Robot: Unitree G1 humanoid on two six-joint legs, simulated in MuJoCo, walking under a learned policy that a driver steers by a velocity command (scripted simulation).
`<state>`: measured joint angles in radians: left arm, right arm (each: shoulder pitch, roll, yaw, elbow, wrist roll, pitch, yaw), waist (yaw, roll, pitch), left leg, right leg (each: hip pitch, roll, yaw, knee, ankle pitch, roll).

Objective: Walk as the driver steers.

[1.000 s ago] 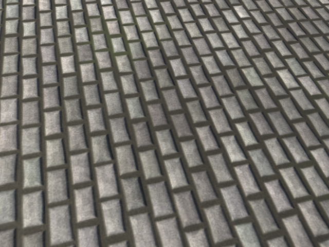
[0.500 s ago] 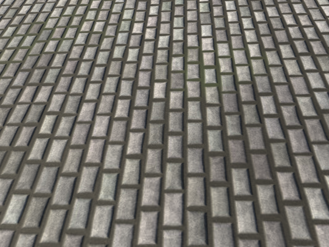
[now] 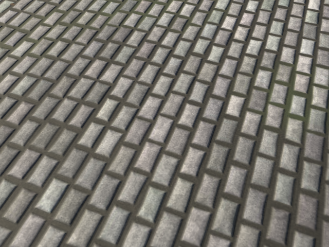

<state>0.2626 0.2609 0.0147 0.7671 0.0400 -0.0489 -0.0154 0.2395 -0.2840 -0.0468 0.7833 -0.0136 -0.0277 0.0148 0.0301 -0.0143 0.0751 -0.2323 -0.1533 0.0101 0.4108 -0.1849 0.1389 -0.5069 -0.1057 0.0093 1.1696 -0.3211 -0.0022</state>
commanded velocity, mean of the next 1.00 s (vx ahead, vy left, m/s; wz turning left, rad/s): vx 0.50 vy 0.00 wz -0.38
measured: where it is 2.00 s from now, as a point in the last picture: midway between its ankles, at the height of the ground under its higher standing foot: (217, 189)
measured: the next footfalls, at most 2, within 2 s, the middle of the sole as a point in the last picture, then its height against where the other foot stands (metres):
right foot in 0.36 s outside the picture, level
left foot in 0.86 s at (185, 187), level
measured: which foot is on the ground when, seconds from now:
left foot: down 0.00-0.38, up 0.40-0.84, down 0.86-1.00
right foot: up 0.00-0.34, down 0.36-0.86, up 0.88-1.00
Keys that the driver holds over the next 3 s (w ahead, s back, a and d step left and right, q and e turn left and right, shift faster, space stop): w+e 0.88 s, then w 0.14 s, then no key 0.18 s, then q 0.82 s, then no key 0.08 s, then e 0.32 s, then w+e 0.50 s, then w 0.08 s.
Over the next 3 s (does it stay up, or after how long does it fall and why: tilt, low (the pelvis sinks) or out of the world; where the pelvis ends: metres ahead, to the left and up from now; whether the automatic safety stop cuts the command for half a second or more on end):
stays up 0.79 -0.21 -0.01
